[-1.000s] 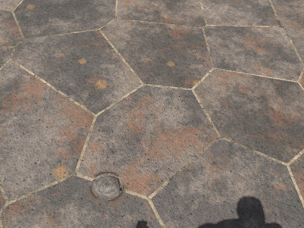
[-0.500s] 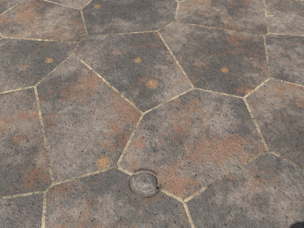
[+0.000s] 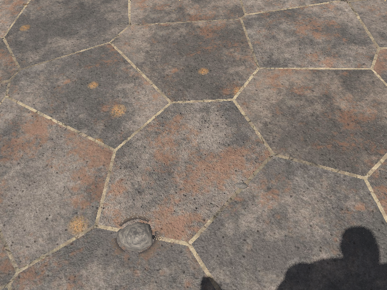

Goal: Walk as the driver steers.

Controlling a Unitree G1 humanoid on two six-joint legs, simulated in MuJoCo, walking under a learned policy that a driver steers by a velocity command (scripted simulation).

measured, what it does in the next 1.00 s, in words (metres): walks ahead: left foot, then left foot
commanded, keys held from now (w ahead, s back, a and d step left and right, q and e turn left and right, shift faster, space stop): e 0.18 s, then q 0.26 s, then w+q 0.56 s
